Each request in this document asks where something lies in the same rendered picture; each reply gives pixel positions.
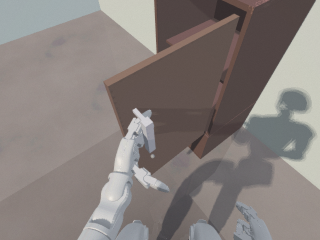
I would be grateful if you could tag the right robot shin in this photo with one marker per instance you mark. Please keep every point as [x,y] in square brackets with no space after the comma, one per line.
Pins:
[202,221]

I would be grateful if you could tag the handle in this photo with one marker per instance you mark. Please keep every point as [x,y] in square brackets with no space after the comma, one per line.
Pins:
[147,127]

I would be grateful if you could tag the left robot hand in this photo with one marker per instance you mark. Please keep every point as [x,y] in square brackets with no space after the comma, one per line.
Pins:
[128,151]

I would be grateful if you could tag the robot left thigh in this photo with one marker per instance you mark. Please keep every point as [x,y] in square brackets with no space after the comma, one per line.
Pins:
[134,231]

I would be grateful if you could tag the left robot forearm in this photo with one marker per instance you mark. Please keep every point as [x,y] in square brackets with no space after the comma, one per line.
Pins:
[107,218]

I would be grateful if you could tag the cupboard door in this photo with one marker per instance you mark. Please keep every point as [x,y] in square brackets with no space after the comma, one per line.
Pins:
[178,85]

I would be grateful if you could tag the right robot hand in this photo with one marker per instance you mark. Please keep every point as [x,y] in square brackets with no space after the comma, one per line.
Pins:
[255,230]

